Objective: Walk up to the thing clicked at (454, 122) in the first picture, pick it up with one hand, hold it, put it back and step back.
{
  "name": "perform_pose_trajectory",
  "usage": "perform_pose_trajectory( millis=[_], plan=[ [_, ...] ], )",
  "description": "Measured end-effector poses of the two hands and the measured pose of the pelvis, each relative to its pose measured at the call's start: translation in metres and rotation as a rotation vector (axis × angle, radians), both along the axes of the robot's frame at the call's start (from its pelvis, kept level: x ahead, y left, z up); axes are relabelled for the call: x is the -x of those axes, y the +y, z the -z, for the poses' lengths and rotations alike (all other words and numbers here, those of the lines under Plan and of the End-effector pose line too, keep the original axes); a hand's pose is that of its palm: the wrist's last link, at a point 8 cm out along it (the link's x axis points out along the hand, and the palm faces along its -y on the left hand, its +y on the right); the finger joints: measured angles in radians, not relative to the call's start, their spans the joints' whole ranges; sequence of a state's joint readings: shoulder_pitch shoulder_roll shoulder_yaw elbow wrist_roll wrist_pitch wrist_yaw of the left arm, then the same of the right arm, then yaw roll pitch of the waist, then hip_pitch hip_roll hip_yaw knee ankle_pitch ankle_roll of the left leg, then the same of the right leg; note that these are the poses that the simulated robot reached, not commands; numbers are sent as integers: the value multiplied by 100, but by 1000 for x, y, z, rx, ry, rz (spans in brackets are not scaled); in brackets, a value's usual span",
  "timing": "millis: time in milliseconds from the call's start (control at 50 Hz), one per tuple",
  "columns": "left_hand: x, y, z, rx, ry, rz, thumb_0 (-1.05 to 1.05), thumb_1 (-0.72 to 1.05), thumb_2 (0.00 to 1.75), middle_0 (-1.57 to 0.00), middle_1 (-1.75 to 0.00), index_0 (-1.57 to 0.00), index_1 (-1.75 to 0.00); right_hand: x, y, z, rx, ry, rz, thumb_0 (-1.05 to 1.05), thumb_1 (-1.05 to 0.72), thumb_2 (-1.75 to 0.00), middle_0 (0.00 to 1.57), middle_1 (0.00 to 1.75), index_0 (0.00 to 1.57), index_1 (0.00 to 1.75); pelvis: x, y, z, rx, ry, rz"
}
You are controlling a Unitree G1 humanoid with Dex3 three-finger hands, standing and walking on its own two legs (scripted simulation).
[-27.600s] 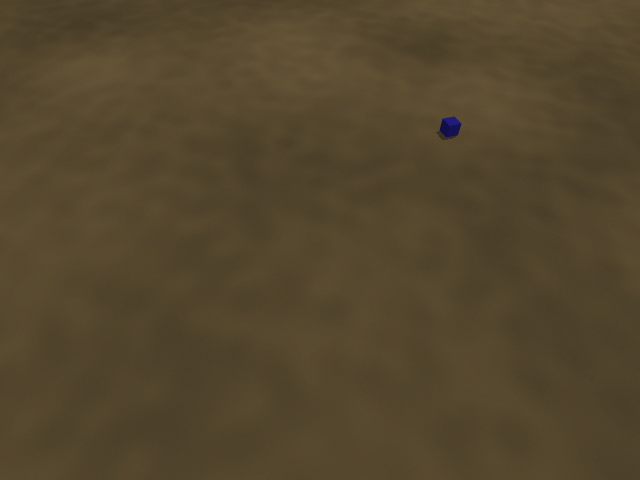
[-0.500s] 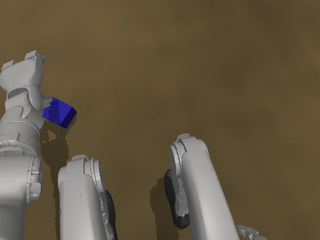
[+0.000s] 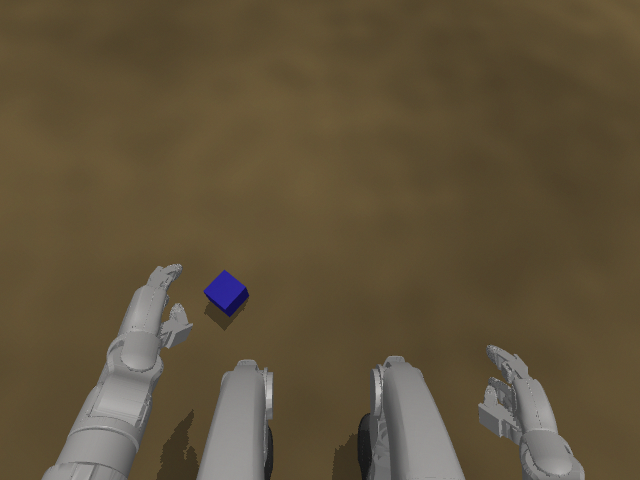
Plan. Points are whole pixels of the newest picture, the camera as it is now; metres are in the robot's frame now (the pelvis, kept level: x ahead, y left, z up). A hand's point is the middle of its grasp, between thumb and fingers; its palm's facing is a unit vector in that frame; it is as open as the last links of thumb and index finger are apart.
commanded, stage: home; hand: left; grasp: from above
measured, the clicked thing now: (227, 293) +0.50 +0.22 -0.53
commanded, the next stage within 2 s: none
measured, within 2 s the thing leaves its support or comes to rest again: neither
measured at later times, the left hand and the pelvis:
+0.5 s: hand (115, 362) +0.24 +0.19 +0.09, palm faces +0.08 -0.97 -0.21, open 7.4 cm; pelvis +0.06 +0.01 +0.15, yaw +1 degrees
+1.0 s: hand (97, 389) +0.22 +0.19 +0.11, palm faces +0.09 -0.98 -0.20, open 7.6 cm; pelvis +0.06 +0.00 +0.15, yaw +2 degrees
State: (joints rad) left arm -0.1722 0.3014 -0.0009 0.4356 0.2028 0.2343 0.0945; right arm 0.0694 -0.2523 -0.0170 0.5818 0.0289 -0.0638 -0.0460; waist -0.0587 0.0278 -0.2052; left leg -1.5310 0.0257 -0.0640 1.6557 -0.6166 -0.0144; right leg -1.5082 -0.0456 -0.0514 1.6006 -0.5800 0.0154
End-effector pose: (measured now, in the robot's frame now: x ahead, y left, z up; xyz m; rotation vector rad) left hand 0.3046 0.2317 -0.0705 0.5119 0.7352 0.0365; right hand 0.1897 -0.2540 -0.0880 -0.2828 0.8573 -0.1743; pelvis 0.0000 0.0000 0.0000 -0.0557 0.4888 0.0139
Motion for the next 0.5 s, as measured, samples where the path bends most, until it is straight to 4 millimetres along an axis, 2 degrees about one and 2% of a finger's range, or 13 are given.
perform_pose_trajectory(
  millis=[100,220,380,500],
  plan=[
    [20,-3,-37,112,21,-92,1,89,90,-21,-30,-21,-30,-14,12,-46,-9,-66,-5,1,-90,-90,20,30,20,30,-11,0,-37,-3,-55,-5],
    [38,-3,-83,207,45,-192,1,90,90,-21,-30,-21,-30,-12,22,-90,-14,-80,15,1,-90,-90,20,30,20,30,-28,0,-79,-5,-118,-10],
    [62,1,-144,257,53,-253,1,90,90,-20,-30,-21,-30,-1,23,-135,-1,-94,65,1,-90,-90,20,30,20,30,-49,3,-124,-7,-208,-13],
    [82,4,-184,262,33,-257,1,90,90,-20,-30,-20,-30,-4,20,-163,15,-150,86,1,-90,-90,20,30,20,30,-61,6,-145,-8,-266,-16]
  ],
)
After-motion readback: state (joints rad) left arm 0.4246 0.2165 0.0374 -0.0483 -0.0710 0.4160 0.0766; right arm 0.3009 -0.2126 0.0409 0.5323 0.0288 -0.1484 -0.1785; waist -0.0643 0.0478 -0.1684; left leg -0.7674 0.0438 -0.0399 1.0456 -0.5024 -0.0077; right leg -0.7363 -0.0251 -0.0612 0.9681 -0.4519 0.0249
